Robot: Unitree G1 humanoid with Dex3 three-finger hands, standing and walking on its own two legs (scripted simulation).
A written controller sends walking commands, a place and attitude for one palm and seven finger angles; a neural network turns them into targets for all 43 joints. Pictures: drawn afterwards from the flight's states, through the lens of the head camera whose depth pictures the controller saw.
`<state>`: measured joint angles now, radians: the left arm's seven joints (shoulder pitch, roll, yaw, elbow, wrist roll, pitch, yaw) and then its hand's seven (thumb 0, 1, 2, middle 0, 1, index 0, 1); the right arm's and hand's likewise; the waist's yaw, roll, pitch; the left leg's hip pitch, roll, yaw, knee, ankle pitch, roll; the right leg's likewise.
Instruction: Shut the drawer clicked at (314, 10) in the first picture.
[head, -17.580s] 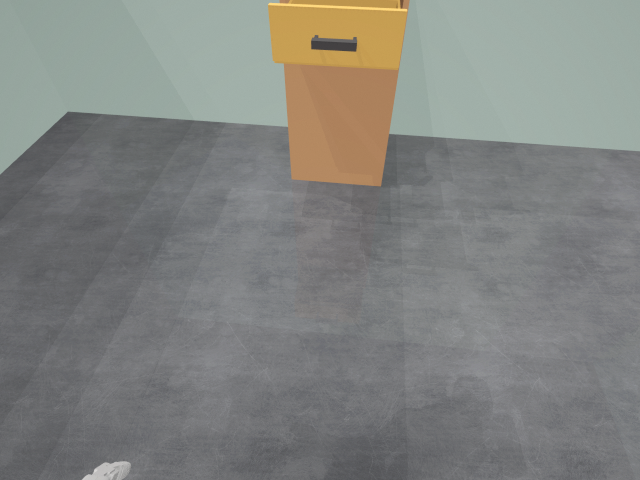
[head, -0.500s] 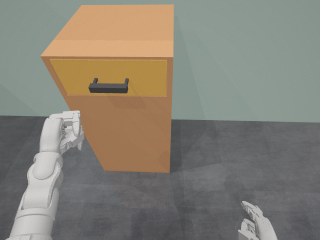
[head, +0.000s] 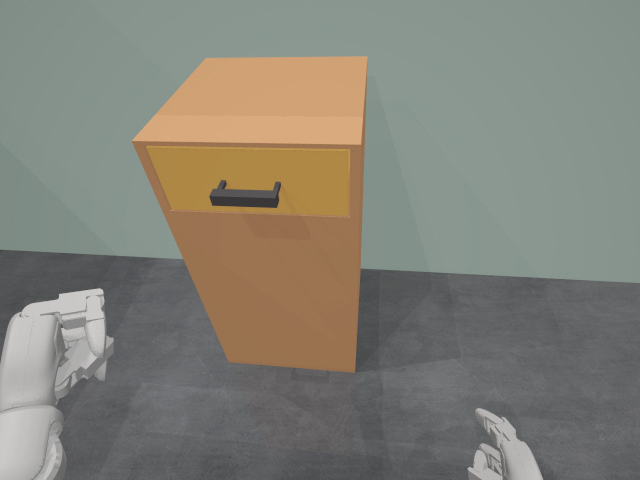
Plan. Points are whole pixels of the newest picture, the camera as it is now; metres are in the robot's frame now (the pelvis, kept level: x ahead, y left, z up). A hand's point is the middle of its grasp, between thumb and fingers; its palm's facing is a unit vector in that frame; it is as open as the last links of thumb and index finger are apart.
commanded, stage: draw the hand back to the body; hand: left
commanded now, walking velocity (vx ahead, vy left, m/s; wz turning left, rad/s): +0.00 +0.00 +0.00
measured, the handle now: (247, 191) +0.62 +0.23 +0.01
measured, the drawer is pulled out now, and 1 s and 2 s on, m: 0.00 0.00 0.00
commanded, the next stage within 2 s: step back with the hand held close in 0.24 s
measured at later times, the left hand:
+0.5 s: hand (78, 361) +0.17 +0.25 +0.16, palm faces +0.41 -0.80 -0.44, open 3.3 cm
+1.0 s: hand (42, 414) +0.13 +0.26 +0.15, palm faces +0.36 -0.79 -0.50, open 3.3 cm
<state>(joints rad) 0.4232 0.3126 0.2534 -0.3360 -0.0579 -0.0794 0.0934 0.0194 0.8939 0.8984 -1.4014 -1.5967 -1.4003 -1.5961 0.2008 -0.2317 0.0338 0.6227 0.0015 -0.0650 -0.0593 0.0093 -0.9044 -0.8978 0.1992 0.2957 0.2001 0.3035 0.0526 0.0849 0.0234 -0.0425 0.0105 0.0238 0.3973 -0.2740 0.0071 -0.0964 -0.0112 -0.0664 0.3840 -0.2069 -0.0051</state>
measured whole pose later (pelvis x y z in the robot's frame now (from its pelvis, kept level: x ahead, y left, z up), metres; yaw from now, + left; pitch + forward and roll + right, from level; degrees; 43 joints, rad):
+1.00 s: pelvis -0.06 +0.02 -0.01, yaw +0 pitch +1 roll +0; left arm 0.61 0.37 0.36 -0.55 -0.01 -0.22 0.13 0.02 0.89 0.90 -1.40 -1.60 -1.40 -1.60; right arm 0.18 -0.21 0.00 0.54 0.01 -0.05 -0.08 0.01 -0.90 -0.90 0.20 0.30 0.20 0.30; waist 0.01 0.02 0.03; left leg -0.34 -0.02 0.03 0.57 -0.25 0.04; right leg -0.37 -0.05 -0.05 0.51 -0.16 0.02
